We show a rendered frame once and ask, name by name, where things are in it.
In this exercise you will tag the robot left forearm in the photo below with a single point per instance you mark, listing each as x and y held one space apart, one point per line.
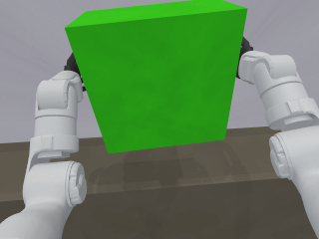
56 114

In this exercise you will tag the right robot hand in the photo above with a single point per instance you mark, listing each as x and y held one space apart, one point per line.
245 48

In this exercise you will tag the carton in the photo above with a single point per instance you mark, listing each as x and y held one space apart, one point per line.
162 74

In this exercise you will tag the left robot hand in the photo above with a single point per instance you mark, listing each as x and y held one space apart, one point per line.
72 66

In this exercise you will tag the right robot upper arm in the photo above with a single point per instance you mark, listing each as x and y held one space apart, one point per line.
294 155

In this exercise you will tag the pedestal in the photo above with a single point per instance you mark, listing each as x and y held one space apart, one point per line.
220 189

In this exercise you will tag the robot right forearm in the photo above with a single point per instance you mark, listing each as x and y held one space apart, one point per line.
286 102

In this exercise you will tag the left robot upper arm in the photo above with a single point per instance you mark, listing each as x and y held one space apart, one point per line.
52 190

